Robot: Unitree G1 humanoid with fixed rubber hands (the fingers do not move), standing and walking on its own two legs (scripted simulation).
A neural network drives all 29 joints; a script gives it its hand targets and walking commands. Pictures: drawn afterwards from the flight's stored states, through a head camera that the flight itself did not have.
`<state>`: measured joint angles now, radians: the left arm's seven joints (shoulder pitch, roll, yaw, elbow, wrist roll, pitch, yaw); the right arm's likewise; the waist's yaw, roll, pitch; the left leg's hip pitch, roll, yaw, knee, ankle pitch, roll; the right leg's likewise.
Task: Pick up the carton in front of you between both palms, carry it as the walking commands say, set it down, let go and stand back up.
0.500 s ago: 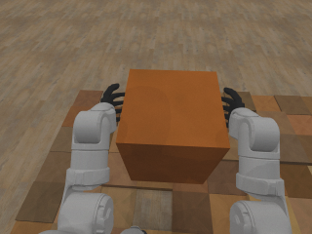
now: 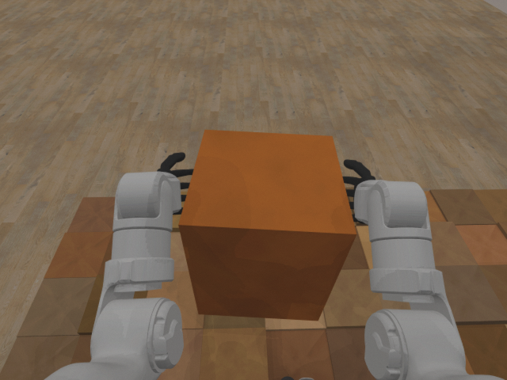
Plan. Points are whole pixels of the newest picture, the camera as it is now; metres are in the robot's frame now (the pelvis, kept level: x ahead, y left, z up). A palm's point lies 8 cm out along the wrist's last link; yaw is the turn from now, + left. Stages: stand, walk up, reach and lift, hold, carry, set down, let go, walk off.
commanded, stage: carry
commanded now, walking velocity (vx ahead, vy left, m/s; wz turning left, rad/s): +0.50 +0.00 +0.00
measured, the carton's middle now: (263, 228) +0.35 -0.01 +0.05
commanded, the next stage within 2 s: none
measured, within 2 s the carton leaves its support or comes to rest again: neither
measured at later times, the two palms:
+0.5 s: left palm (197, 101) +0.67 +0.13 +0.10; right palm (328, 101) +0.67 -0.17 +0.10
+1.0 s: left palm (226, 25) +0.95 +0.07 +0.16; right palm (334, 23) +0.96 -0.23 +0.16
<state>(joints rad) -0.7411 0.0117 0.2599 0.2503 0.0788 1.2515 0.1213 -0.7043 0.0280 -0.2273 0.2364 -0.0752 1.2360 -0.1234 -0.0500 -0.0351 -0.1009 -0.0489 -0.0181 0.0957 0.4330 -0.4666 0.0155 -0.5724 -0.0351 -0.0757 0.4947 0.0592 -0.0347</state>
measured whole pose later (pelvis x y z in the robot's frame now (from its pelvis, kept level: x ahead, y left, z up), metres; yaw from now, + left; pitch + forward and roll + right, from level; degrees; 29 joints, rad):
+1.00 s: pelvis +0.63 -0.07 +0.02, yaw +0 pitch +6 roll +0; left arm -0.56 -0.13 0.24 -0.09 0.16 1.32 0.11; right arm -0.59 0.04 -0.25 -0.06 -0.08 1.36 -0.11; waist -0.01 0.01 -0.16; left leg -0.38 0.01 0.05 0.90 -0.43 -0.01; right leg -0.37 0.01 -0.07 0.43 -0.28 -0.05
